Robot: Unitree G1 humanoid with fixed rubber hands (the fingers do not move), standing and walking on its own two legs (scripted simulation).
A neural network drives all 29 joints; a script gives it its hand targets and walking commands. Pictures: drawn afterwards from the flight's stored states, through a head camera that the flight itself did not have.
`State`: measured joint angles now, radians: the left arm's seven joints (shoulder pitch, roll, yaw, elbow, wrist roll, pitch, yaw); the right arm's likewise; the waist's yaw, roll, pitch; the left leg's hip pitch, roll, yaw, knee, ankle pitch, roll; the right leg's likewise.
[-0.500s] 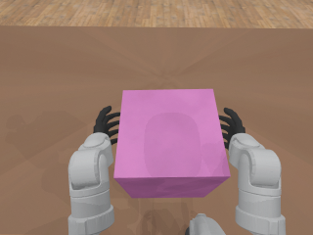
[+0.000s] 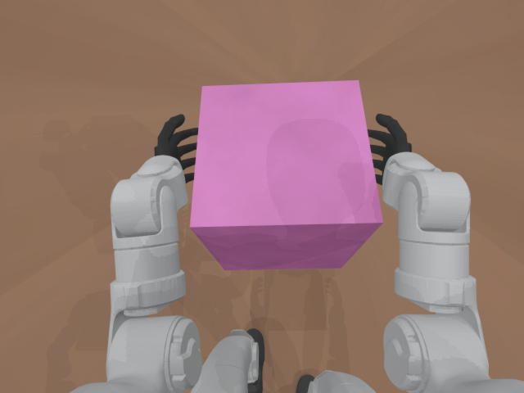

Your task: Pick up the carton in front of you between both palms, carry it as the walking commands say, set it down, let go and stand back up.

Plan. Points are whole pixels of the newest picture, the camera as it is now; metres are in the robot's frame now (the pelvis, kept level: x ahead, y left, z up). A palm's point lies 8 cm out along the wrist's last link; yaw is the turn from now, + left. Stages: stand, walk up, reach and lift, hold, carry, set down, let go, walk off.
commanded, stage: carry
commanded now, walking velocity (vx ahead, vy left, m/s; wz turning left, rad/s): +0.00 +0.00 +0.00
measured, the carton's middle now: (281, 189) +0.39 +0.01 +0.00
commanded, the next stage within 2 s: none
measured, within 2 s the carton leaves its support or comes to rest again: neither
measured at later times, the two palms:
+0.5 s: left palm (193, 87) +0.51 +0.14 +0.10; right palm (399, 87) +0.51 -0.16 +0.09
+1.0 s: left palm (197, 46) +0.65 +0.16 +0.06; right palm (369, 44) +0.64 -0.14 +0.06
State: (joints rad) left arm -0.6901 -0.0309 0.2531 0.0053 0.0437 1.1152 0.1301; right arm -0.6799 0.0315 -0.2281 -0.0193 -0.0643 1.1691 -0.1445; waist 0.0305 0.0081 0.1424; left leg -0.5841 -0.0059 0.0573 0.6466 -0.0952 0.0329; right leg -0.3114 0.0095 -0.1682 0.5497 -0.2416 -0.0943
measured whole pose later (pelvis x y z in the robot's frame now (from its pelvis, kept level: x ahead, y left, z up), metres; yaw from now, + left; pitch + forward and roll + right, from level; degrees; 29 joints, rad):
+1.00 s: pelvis +0.28 +0.01 -0.05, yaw -1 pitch +5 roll +0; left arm -0.66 0.03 0.20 0.14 0.02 1.18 0.14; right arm -0.67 0.02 -0.19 0.17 -0.06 1.19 -0.14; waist -0.01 -0.02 -0.05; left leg -0.47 -0.03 0.09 0.71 -0.18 0.10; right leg -0.34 0.00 0.00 1.08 -0.49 -0.01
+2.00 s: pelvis +0.83 +0.03 -0.10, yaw -1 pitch +4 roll -1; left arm -0.71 0.03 0.20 0.14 0.02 1.18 0.11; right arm -0.66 0.03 -0.20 0.08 -0.08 1.21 -0.13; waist 0.01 -0.02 0.00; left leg -0.48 -0.04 0.13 0.54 -0.02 0.11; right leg -0.38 0.05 -0.02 1.11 -0.59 -0.01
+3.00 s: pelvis +0.91 +0.01 -0.10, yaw +0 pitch +1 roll +0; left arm -0.68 0.01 0.20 0.29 0.07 1.21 0.11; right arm -0.67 -0.01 -0.18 0.29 -0.06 1.23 -0.12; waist 0.00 0.00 -0.13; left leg -0.32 -0.02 0.11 0.55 -0.16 0.08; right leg -0.32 0.00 -0.06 0.54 -0.14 -0.03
